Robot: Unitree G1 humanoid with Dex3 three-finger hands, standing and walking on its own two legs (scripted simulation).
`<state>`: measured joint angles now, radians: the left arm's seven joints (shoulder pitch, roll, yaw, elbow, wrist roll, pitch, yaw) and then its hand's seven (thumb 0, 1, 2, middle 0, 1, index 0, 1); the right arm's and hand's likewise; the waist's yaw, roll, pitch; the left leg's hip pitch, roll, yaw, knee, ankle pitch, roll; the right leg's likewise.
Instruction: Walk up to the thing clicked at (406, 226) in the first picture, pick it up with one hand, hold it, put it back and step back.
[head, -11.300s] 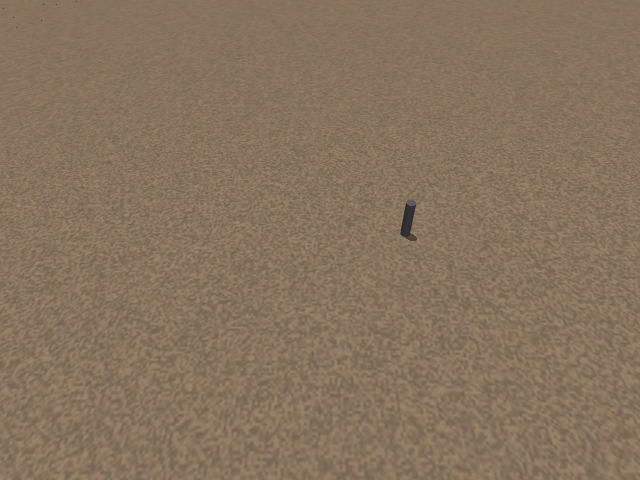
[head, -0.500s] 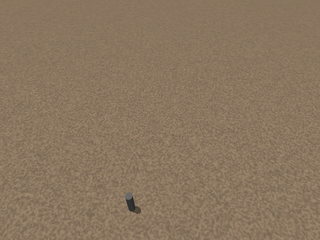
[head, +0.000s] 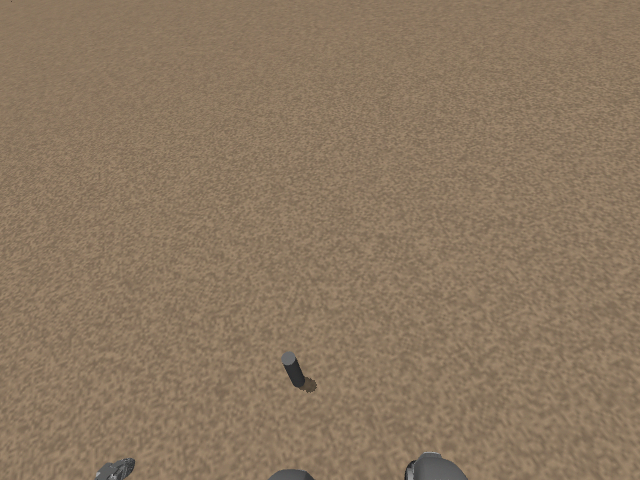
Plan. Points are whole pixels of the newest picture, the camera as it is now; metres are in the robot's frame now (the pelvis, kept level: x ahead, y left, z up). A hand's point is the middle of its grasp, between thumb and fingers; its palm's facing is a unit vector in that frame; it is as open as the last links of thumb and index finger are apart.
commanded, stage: walk up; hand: left
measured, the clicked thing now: (293, 370) +0.51 +0.18 -0.66
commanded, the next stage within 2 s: stand in 0.12 s
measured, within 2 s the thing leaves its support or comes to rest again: neither
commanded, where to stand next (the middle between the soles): +0.13 -0.01 m, yaw -5 degrees
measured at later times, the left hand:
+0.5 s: hand out of the picture +0.04 +0.27 -0.14, palm faces -0.04 -0.94 -0.33, open 7.4 cm
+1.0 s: hand out of the picture +0.06 +0.24 -0.12, palm faces -0.02 -0.94 -0.34, open 7.4 cm
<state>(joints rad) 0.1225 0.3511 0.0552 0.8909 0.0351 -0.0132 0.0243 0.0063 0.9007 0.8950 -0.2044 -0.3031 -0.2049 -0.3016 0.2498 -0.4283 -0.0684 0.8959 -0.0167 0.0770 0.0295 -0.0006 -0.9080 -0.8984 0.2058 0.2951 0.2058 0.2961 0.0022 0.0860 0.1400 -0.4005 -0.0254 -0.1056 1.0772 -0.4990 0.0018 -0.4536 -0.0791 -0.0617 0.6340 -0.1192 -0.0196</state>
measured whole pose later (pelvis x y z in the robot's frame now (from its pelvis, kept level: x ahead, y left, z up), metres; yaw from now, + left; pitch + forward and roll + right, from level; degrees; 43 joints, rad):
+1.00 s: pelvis -0.03 -0.01 +0.03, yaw +1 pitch -3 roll +0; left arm 0.08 0.35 0.00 1.12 0.01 -0.02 -0.01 0.01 0.91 0.90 -0.20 -0.30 -0.20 -0.30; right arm 0.12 -0.36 -0.03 1.13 -0.02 -0.01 0.02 0.00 -0.91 -0.90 0.21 0.30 0.21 0.30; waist -0.01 0.00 0.07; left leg -0.12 0.05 -0.01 0.35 -0.17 -0.05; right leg -0.16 0.01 0.01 0.36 -0.14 -0.01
